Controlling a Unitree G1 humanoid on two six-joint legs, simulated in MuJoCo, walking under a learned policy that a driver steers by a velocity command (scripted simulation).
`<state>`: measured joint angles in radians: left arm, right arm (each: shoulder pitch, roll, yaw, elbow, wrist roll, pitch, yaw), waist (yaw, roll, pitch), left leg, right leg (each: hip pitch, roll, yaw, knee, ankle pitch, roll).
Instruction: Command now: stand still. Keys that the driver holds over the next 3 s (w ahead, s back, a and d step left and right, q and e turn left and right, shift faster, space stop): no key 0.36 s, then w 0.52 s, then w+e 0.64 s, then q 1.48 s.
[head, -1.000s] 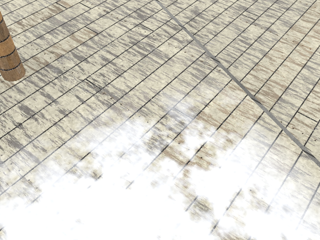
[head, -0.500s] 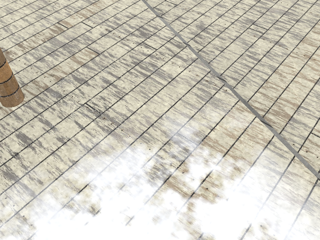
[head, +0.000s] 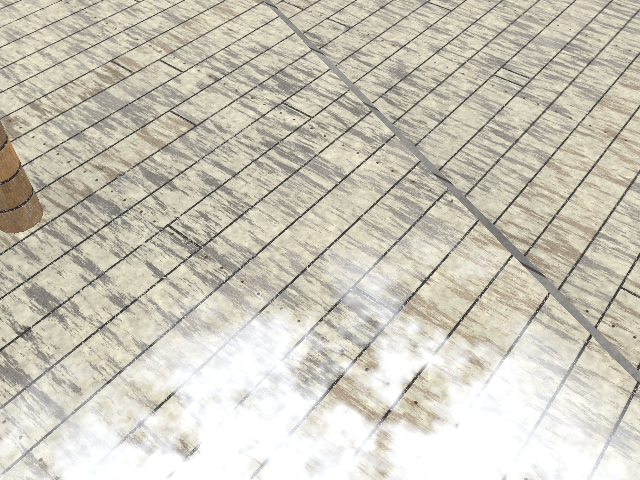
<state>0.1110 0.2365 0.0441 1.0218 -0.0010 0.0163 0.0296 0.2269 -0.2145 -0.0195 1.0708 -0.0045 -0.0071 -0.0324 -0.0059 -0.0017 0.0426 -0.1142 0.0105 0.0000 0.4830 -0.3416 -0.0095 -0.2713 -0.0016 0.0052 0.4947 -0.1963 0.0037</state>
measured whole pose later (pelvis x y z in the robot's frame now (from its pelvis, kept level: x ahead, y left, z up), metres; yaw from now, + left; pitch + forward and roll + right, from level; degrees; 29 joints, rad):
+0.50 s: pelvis +0.01 +0.00 +0.00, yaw +0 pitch -1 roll +0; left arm 0.18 0.22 0.05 1.12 -0.01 0.00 0.03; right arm 0.35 -0.20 -0.03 1.10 0.01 -0.02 -0.05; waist -0.01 0.01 0.01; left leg -0.11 0.02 0.00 0.52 -0.38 0.00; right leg -0.31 0.00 0.00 0.63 -0.37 -0.03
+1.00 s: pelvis +0.20 -0.01 +0.00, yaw -1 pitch +2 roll -1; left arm 0.47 0.19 0.03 1.11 -0.01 -0.08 0.02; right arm -0.03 -0.23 -0.05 0.89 0.03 -0.09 0.03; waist 0.10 0.03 0.02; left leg -0.63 0.08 0.00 0.61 -0.02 0.01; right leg 0.12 0.02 -0.02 0.17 -0.32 -0.01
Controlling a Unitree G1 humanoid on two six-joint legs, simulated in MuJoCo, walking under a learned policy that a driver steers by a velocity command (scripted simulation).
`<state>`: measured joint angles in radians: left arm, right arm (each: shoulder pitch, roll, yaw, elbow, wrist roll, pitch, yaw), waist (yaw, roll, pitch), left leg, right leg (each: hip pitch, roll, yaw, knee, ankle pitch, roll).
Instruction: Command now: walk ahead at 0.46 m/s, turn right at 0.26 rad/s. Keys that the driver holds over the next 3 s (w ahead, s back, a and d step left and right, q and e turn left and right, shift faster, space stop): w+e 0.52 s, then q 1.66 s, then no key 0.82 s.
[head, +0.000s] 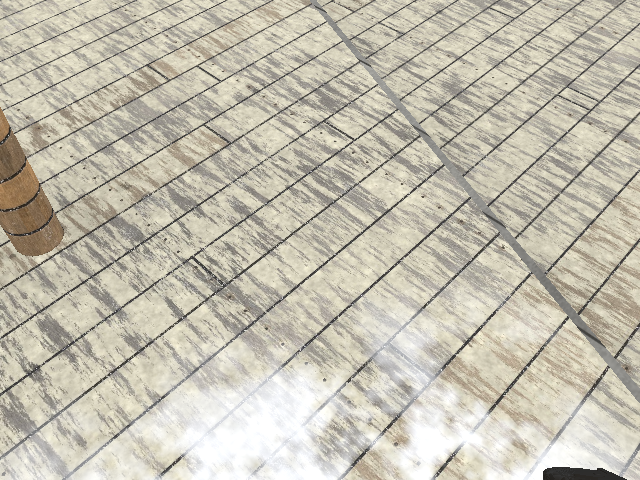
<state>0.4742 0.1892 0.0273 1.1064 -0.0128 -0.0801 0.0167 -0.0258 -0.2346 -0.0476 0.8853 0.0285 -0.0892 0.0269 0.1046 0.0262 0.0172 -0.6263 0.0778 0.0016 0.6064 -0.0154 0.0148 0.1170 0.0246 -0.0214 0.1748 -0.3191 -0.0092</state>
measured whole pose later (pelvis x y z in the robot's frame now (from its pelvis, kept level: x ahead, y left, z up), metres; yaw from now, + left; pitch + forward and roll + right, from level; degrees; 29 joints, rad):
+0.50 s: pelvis +0.27 +0.03 +0.00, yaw -16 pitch +1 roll +3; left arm 0.11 0.25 0.08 0.86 -0.02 -0.04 -0.02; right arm 0.33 -0.25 -0.07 1.00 -0.01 -0.10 -0.02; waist -0.06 -0.03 0.01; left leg 0.04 -0.03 0.25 0.21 -0.26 0.01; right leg -0.70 -0.13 0.03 0.79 0.03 -0.04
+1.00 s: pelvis +0.44 -0.06 +0.01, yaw -10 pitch +1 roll -2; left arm 0.11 0.24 0.07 0.91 0.02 -0.03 0.04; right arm 0.16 -0.26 -0.09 0.90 0.02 0.03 -0.02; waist -0.01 0.03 0.06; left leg -0.54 0.10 0.02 0.87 -0.29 -0.04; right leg -0.23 -0.02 -0.22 0.37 -0.16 -0.04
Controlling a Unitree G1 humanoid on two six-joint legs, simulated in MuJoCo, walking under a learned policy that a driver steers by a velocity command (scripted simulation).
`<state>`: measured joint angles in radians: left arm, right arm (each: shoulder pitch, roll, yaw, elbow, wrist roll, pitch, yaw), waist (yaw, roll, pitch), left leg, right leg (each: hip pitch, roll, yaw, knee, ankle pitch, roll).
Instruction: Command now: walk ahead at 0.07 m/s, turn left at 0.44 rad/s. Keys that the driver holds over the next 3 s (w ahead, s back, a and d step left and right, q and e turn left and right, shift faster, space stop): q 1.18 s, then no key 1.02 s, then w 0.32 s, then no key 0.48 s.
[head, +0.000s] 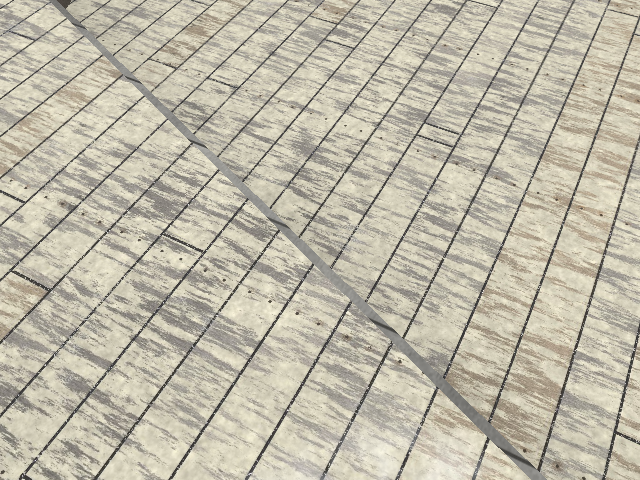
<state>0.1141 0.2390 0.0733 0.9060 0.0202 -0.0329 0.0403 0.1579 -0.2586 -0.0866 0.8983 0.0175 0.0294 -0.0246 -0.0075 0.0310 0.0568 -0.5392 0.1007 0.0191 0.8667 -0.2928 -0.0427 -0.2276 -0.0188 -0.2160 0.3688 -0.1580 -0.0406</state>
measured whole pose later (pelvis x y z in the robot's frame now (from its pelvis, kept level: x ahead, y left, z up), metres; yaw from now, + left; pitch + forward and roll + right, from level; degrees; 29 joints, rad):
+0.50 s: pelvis +0.04 +0.04 +0.00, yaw +17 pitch +3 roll -2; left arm 0.03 0.29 0.10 0.87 -0.01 0.01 0.05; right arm 0.15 -0.30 -0.09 0.77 0.01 0.01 -0.03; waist -0.01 -0.01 0.04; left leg -0.31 -0.07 -0.11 0.45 -0.19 0.05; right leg -0.48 0.01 0.09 0.80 -0.33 0.07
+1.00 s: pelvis +0.05 +0.02 +0.00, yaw +35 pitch +1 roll +0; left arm 0.13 0.28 0.07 0.82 0.00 0.01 0.03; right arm 0.15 -0.31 -0.08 0.67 0.02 0.07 0.00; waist 0.02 0.01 0.08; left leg -0.42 0.04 0.00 0.80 -0.38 -0.07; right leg -0.19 -0.07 -0.12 0.42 -0.24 0.02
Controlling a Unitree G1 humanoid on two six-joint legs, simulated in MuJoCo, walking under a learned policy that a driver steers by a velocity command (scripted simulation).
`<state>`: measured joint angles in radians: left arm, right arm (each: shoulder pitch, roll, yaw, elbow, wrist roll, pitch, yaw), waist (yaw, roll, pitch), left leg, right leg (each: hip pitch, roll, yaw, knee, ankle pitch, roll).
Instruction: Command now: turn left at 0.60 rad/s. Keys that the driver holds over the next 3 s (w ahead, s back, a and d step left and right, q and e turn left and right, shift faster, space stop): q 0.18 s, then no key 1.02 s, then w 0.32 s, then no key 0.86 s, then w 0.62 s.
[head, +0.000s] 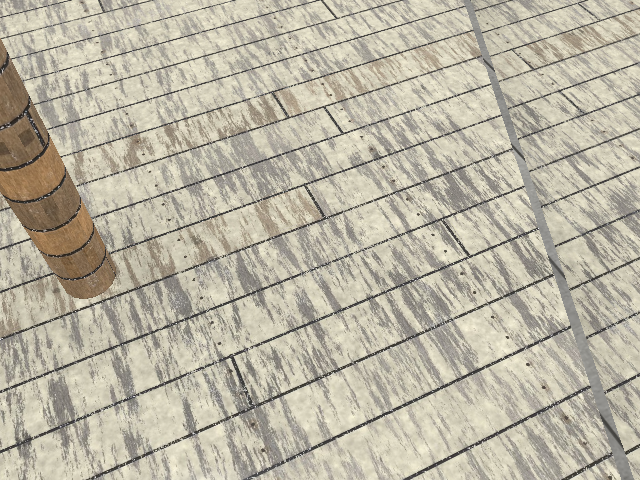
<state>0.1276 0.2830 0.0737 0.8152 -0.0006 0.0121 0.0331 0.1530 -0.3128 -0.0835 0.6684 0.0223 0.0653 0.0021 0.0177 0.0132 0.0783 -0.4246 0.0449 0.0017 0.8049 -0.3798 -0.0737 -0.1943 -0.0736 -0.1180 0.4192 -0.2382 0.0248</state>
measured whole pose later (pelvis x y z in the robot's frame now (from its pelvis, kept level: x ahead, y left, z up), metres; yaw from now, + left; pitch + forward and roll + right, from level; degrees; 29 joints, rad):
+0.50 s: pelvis +0.01 +0.04 +0.00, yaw +12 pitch +1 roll +0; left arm 0.15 0.30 0.07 0.78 0.00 0.01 0.01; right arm 0.14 -0.27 -0.04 0.66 -0.01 0.01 0.00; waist 0.00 -0.01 0.03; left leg -0.27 -0.08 -0.09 0.50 -0.24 0.05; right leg -0.33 -0.03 0.03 0.64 -0.32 0.06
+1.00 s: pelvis +0.04 +0.01 -0.01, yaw +12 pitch -1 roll +0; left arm 0.17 0.25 0.01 0.80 0.01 -0.02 0.01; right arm 0.21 -0.25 -0.04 0.79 -0.01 0.02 -0.02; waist 0.00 0.00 0.03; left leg -0.21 -0.05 -0.12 0.53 -0.29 0.00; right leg -0.20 0.01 0.00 0.53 -0.31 -0.01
